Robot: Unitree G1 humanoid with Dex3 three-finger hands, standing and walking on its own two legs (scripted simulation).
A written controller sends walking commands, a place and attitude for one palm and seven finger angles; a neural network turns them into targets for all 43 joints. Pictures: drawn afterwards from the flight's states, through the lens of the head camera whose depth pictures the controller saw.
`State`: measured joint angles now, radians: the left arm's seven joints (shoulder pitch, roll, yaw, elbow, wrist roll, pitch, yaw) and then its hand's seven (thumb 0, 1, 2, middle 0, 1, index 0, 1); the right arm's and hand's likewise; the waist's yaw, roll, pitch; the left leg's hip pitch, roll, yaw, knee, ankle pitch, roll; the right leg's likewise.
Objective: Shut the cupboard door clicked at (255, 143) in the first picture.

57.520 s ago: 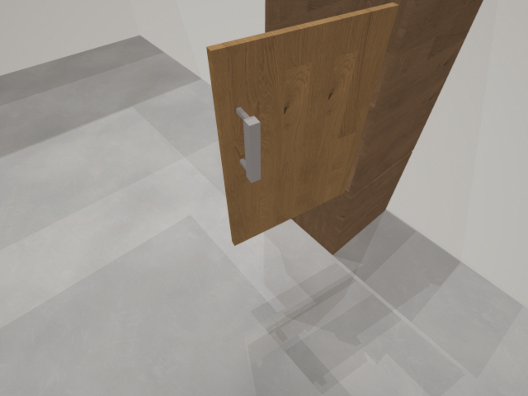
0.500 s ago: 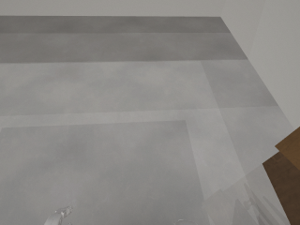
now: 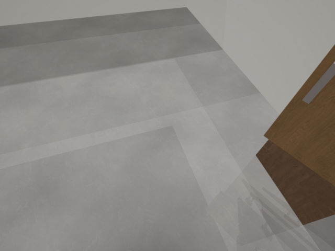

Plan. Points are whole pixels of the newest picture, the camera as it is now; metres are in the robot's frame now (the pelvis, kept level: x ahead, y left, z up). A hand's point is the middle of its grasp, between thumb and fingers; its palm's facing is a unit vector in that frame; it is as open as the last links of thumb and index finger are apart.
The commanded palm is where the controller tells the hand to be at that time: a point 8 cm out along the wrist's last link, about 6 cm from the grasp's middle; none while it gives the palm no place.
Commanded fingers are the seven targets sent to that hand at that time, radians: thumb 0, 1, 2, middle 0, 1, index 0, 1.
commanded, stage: turn to face it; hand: left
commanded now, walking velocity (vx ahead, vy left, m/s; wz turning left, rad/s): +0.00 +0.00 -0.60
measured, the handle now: (323, 80) +0.62 -0.46 +0.06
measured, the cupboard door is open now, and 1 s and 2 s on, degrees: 24 24 24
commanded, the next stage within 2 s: take the last steps up to it in 1.08 s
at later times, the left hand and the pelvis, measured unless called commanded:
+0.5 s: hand (116, 243) +0.16 +0.14 -0.14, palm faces -0.27 -0.92 -0.27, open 7.4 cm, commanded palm none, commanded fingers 0.00 0.90 0.90 -0.20 -0.30 -0.20 -0.30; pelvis +0.01 -0.03 +0.01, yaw -17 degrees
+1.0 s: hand (136, 208) +0.25 +0.10 -0.15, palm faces -0.53 -0.81 -0.23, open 7.4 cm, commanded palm none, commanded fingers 0.00 0.90 0.90 -0.20 -0.30 -0.20 -0.30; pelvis +0.04 -0.02 +0.01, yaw -33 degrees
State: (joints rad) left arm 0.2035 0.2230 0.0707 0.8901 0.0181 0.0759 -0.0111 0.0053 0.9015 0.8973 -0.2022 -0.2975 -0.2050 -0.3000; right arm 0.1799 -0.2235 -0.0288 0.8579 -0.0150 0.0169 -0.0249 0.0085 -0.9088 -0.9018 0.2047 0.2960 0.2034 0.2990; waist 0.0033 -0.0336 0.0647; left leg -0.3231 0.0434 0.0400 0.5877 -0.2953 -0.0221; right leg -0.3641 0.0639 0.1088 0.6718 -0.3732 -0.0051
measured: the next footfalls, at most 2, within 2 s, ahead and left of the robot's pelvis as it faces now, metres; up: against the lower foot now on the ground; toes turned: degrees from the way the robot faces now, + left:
right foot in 0.30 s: +0.02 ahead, -0.14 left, +0.00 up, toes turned -15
left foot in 0.68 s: +0.14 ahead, +0.07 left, +0.00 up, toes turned -21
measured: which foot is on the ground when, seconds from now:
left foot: down 0.00-0.30, up 0.32-0.66, down 0.68-1.00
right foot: up 0.00-0.28, down 0.30-0.68, up 0.70-1.00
